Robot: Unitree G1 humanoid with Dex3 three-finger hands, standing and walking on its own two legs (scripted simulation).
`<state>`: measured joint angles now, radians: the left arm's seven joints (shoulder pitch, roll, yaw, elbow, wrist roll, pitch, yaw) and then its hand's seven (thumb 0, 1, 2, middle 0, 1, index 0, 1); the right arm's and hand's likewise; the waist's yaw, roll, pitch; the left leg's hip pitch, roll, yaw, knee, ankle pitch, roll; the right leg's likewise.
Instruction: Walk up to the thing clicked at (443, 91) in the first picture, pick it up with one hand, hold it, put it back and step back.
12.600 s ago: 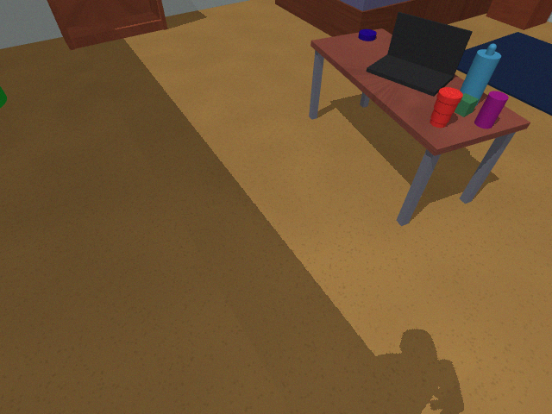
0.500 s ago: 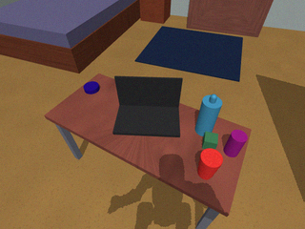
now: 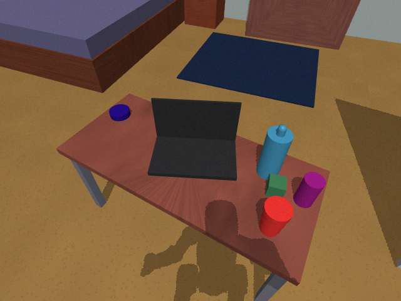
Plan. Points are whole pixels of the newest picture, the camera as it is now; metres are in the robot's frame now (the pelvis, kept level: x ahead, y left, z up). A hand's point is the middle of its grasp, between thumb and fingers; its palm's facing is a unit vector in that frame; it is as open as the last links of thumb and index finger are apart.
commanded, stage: walk up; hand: right
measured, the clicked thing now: (273, 218) +0.42 -0.22 -0.24
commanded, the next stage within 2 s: stand in 0.08 s
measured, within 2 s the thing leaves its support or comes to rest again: neither
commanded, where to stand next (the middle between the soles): +0.03 +0.00 m, yaw -2 degrees
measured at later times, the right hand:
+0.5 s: hand out of the picture +0.08 -0.25 -0.15, palm faces -0.01 +0.94 -0.33, open 7.4 cm
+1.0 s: hand out of the picture +0.04 -0.26 -0.16, palm faces -0.01 +0.94 -0.33, open 7.4 cm
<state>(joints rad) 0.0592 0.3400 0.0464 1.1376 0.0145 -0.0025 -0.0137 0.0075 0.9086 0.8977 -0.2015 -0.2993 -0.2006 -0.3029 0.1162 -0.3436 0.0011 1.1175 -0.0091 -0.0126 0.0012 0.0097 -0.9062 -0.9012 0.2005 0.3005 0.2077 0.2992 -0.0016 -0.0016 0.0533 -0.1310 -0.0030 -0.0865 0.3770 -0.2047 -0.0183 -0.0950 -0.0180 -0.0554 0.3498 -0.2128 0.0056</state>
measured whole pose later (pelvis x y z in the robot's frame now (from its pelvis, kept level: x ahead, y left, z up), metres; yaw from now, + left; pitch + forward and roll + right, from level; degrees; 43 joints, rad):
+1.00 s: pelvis -0.01 -0.01 +0.00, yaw -1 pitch -2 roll +0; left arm 0.12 0.35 0.01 1.13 0.01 -0.01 -0.01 0.01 0.91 0.90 -0.20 -0.30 -0.20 -0.30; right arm 0.14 -0.36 0.01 1.13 -0.01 -0.01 0.01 0.01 -0.91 -0.90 0.20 0.30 0.21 0.30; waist 0.00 0.01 0.06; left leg -0.11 0.01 -0.07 0.32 -0.16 -0.04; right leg -0.11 0.00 -0.03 0.34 -0.19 -0.01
